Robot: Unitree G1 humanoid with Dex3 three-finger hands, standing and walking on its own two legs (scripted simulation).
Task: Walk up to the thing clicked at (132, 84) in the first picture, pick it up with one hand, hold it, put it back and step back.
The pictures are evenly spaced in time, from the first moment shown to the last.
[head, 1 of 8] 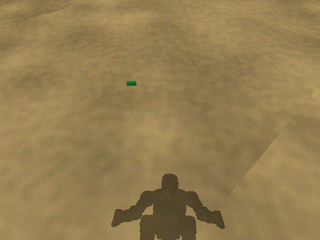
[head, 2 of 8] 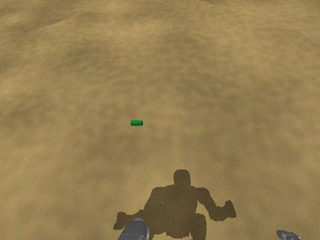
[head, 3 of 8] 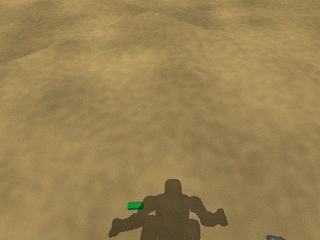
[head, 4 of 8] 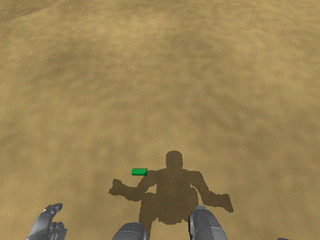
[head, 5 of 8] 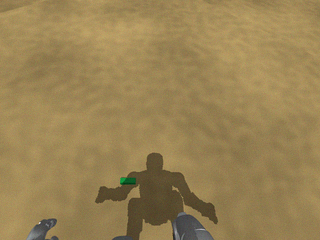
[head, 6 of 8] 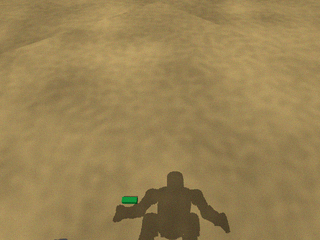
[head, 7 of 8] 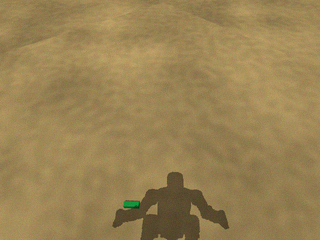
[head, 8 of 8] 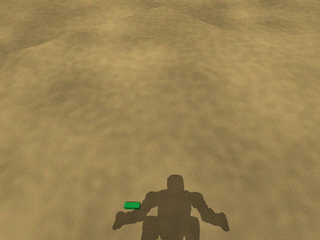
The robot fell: no
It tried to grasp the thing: no
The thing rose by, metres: 0.00
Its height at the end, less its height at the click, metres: +0.00
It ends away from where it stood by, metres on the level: 0.00
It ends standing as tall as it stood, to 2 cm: yes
